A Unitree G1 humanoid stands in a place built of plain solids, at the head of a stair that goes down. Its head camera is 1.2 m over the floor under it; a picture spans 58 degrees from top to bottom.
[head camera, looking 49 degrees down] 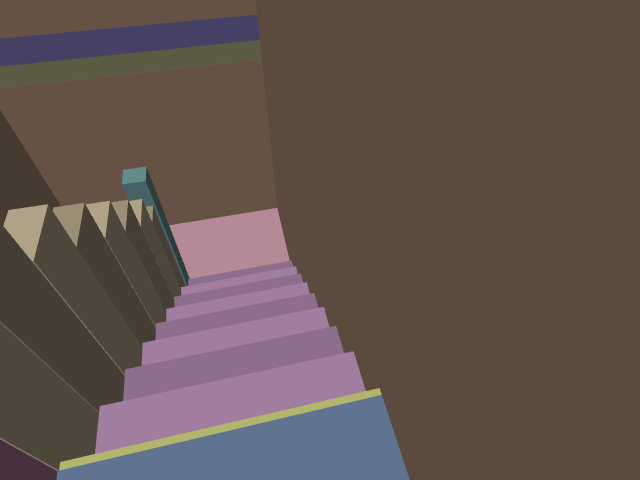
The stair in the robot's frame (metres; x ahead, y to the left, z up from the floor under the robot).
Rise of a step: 0.20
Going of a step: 0.22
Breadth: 0.85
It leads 13 degrees to the left of straight ahead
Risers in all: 9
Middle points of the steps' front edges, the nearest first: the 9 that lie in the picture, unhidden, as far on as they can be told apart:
0.39 0.25 0.00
0.61 0.30 -0.20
0.82 0.35 -0.40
1.04 0.40 -0.60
1.25 0.45 -0.80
1.47 0.50 -1.00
1.69 0.55 -1.20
1.90 0.60 -1.40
2.12 0.65 -1.59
